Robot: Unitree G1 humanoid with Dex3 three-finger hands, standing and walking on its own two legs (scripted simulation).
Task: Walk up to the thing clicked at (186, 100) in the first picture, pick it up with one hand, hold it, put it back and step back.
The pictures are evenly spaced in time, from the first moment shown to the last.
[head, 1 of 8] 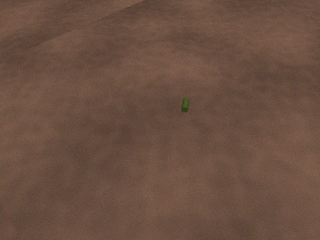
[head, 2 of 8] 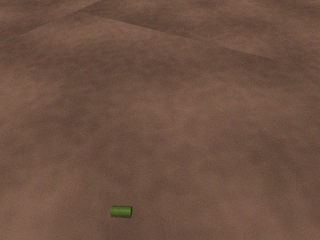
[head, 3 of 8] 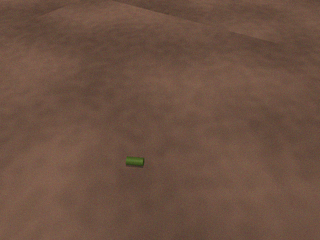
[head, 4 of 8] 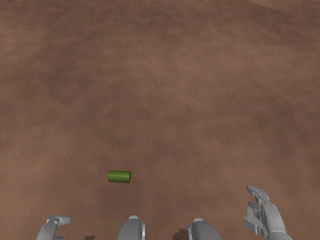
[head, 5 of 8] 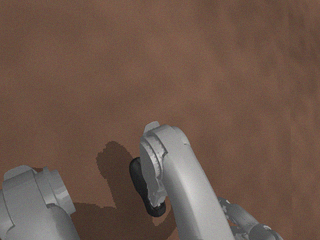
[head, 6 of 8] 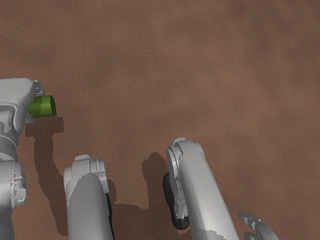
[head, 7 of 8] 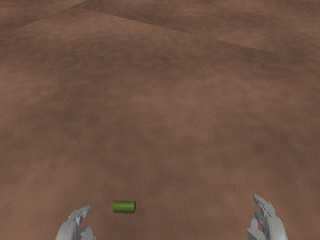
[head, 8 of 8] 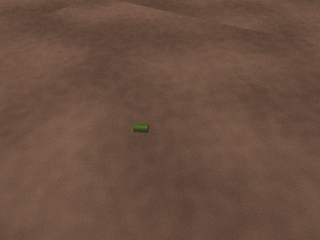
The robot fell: no
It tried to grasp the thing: yes
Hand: left
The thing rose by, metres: 0.67
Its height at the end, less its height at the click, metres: +0.00
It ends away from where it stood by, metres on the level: 0.01
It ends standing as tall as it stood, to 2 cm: yes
